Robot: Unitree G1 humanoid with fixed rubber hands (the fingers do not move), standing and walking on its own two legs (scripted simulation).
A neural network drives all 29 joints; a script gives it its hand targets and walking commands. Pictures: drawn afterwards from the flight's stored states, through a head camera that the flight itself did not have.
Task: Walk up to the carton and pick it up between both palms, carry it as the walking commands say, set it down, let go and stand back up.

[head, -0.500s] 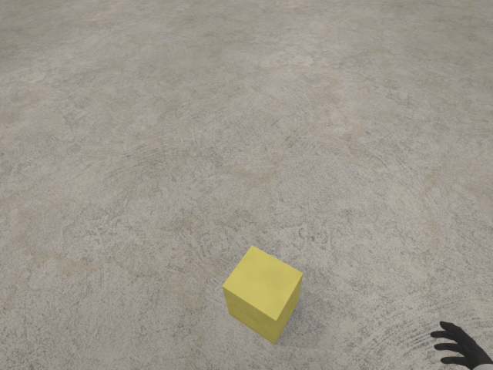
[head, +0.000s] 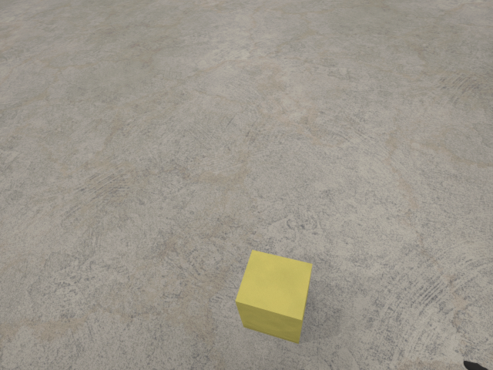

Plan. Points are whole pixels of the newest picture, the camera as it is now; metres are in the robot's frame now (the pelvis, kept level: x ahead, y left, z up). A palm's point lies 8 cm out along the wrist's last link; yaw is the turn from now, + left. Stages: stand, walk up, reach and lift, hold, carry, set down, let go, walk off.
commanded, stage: walk up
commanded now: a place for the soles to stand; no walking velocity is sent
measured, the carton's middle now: (275, 297) +0.48 -0.05 -0.61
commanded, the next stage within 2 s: none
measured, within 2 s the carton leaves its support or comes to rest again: neither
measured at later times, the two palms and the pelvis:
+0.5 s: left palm (20, 339) +0.25 +0.44 -0.08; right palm out of the picture +0.06 -0.23 -0.07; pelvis +0.06 +0.14 -0.01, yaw -16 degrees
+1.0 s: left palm (57, 306) +0.30 +0.38 -0.08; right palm out of the picture +0.00 -0.21 -0.07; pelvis +0.06 +0.13 +0.01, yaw -24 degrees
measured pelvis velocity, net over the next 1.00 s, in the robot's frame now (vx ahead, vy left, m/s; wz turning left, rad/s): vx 0.06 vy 0.13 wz -0.41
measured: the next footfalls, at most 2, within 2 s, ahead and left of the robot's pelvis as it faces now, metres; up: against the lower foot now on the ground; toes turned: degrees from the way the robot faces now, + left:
left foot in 0.24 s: +0.16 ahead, +0.23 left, +0.00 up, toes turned -26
right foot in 0.52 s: +0.09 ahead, -0.03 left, +0.00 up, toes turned -17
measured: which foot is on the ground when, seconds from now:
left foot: up 0.00-0.22, down 0.24-1.00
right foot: down 0.00-0.24, up 0.26-0.50, down 0.52-1.00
